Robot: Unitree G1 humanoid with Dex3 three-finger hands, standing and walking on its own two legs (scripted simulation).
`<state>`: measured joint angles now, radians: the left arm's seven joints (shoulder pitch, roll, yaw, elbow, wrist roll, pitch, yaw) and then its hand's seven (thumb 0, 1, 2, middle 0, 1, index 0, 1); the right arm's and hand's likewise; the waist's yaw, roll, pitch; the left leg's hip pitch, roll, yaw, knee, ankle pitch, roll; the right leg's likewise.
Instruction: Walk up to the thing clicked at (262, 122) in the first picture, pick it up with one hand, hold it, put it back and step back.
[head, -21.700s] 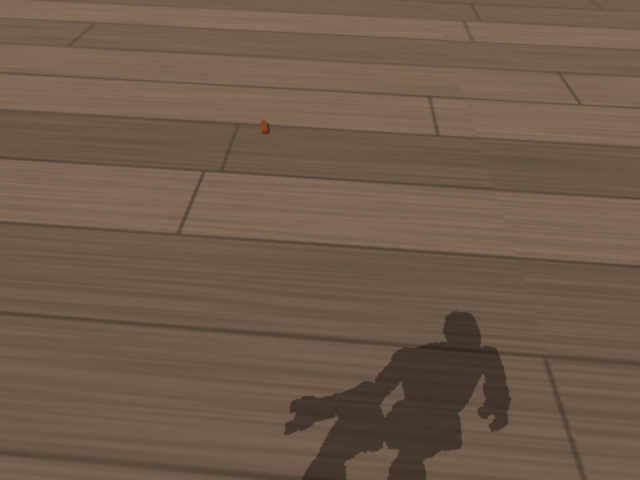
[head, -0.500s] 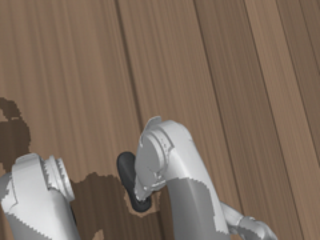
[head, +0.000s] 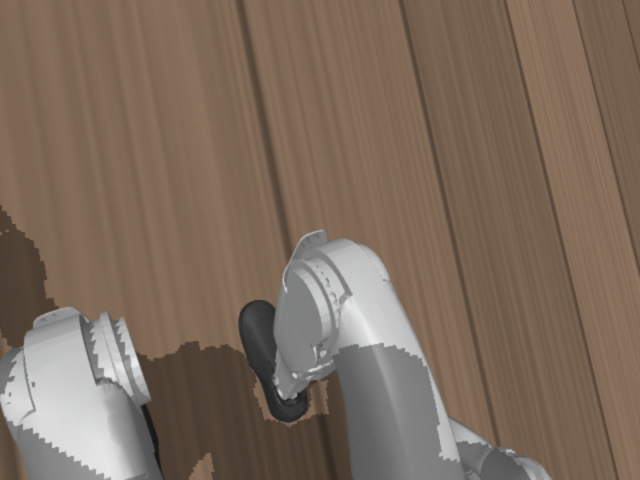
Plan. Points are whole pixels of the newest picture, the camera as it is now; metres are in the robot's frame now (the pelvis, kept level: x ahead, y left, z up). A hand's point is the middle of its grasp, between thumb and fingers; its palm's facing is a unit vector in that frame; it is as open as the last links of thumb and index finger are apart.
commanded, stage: close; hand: left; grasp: from above
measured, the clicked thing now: out of the picture +0.40 +0.30 -0.29
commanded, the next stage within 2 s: settle in 1.16 s
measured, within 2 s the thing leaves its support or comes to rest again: leaves its support in 1.56 s
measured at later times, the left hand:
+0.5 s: hand out of the picture +0.41 +0.29 -0.26, palm faces -0.42 -0.15 -0.90, open 8.7 cm
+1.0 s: hand out of the picture +0.40 +0.29 -0.25, palm faces -0.42 -0.16 -0.89, open 6.6 cm
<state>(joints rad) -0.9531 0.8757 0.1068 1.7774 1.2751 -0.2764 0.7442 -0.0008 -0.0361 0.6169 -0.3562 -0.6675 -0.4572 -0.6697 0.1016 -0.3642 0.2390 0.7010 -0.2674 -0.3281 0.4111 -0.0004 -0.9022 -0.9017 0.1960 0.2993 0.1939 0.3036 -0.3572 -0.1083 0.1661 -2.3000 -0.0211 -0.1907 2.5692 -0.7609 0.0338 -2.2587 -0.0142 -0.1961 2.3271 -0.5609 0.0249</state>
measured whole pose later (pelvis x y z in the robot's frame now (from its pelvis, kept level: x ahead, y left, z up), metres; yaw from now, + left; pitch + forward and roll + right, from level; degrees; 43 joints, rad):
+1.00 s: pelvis +0.00 +0.00 +0.00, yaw +0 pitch +27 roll -14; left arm -0.95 0.87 0.09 1.77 1.29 -0.26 0.77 0.00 0.54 0.14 -0.83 -0.11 -0.96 -0.16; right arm 0.11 -0.37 0.23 0.70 -0.28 -0.32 0.39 0.00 -0.90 -0.90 0.20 0.30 0.19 0.30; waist -0.35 -0.11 0.14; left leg -2.30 -0.02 -0.19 2.55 -0.75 0.04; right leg -2.25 -0.01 -0.20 2.31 -0.56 0.03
